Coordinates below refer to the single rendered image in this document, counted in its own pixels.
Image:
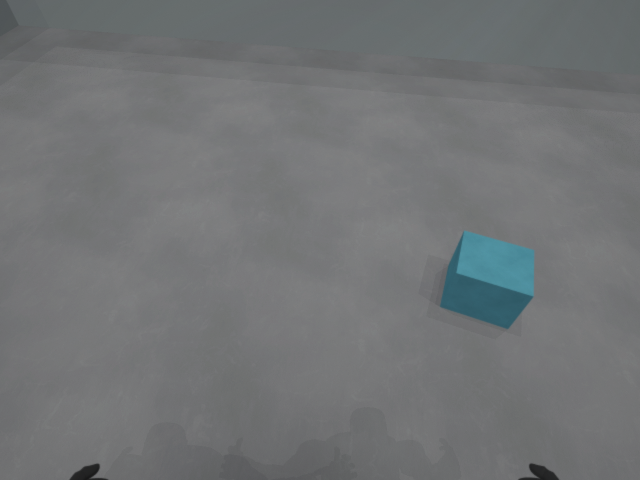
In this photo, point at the carton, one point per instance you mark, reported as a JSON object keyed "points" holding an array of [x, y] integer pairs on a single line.
{"points": [[489, 280]]}

